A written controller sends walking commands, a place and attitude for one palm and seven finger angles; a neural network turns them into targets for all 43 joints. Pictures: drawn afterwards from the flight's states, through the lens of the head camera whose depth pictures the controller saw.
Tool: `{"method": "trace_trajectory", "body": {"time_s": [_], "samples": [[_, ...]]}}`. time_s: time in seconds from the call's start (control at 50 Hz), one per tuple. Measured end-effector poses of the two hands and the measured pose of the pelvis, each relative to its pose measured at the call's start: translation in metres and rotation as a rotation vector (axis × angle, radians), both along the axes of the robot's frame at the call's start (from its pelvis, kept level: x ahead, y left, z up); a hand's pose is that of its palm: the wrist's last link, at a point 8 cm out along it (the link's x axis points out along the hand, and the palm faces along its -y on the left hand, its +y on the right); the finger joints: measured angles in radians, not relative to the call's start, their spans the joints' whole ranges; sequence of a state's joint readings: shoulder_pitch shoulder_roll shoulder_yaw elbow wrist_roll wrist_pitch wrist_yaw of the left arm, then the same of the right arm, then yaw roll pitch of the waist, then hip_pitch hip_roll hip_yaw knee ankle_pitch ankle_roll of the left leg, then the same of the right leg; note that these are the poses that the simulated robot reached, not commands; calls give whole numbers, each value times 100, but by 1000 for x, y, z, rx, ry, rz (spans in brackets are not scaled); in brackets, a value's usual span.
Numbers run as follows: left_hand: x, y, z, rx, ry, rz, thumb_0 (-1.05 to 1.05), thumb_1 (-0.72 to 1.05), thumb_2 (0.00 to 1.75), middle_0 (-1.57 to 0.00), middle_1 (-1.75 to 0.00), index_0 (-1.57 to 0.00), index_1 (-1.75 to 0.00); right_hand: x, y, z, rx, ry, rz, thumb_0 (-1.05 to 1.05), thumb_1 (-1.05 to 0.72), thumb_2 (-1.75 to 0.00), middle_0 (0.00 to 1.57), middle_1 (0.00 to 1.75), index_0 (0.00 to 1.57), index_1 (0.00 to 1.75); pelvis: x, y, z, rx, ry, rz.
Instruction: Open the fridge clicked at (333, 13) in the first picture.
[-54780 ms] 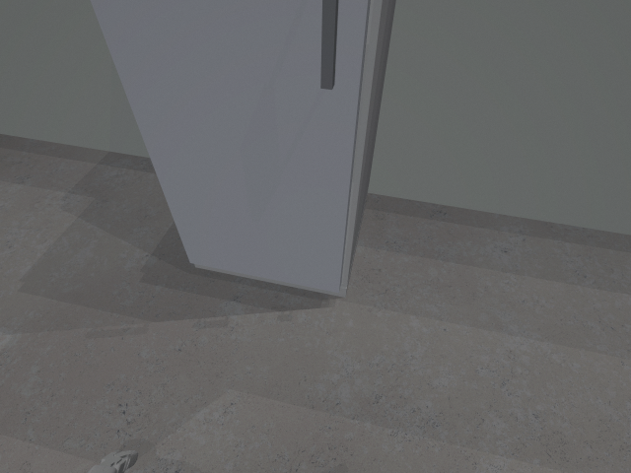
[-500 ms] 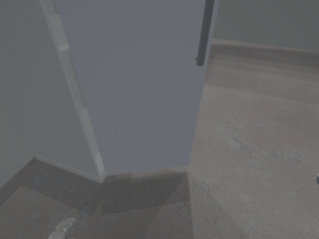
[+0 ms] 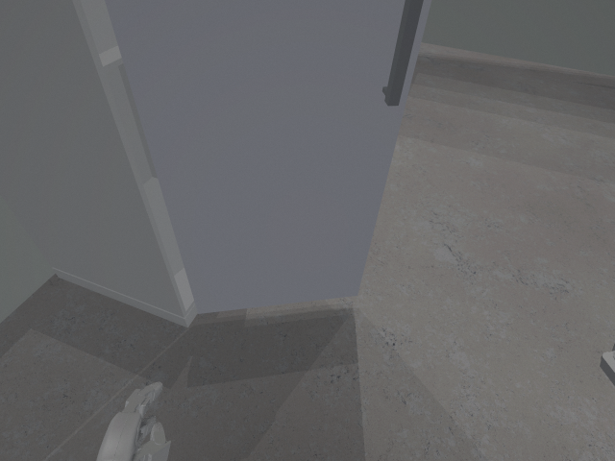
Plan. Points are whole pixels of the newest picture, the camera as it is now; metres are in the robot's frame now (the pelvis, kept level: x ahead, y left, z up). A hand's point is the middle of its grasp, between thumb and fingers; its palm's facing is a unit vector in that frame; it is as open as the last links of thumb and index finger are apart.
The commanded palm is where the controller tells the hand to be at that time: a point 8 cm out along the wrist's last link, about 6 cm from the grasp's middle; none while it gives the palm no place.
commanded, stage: stop stepping back and stand still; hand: right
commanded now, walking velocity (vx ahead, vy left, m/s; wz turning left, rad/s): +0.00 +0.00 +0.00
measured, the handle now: (402, 30) +0.80 -0.13 +0.25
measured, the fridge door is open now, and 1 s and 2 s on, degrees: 60 60 60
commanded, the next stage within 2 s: let the arm hang, fingers relaxed in 0.70 s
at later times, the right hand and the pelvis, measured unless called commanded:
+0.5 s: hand out of the picture +0.22 -0.31 +0.15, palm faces +0.41 +0.81 -0.41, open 7.4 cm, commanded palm +0.16 -0.34 +0.18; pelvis +0.01 -0.05 +0.01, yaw +1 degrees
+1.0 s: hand out of the picture +0.15 -0.28 -0.11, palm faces +0.00 +0.94 -0.34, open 7.4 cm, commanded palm none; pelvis +0.00 -0.06 +0.00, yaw +1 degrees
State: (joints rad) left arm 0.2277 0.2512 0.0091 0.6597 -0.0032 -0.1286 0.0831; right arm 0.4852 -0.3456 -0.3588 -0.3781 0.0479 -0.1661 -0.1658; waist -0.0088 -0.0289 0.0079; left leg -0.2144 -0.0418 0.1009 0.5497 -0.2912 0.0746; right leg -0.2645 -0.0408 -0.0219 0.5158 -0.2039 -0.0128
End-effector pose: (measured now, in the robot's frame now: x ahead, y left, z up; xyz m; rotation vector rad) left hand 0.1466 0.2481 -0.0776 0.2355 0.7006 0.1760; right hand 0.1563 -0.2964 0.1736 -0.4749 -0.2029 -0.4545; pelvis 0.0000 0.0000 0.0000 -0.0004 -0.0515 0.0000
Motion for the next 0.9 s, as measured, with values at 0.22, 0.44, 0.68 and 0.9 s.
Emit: {"method": "trace_trajectory", "body": {"time_s": [0.22, 0.44, 0.68, 0.9], "samples": [[27, -31, 17, 14, -25, -22, 1, 91, 90, -20, -30, -20, -30, 11, -19, 23, -101, -23, 67, 1, -89, -90, 22, 30, 22, 30, 8, -21, 5, 12, 21, 11], [31, -70, 15, -15, 1, -49, 1, 91, 90, -20, -30, -20, -30, 19, -46, -1, -1, 49, 22, 1, -89, -90, 21, 30, 21, 30, 13, -43, 8, 16, 38, 19], [28, -77, 18, 14, 18, -45, 1, 91, 90, -20, -30, -20, -30, 19, -58, 13, -61, 6, 59, 1, -89, -90, 21, 30, 21, 30, 12, -55, 9, 23, 48, 17], [20, -63, -10, -19, 110, -84, 1, 90, 90, -20, -30, -20, -30, 33, -72, -110, 100, 482, 42, 0, -90, -90, 20, 30, 20, 30, 4, -64, 1, 23, 67, 5]]}}
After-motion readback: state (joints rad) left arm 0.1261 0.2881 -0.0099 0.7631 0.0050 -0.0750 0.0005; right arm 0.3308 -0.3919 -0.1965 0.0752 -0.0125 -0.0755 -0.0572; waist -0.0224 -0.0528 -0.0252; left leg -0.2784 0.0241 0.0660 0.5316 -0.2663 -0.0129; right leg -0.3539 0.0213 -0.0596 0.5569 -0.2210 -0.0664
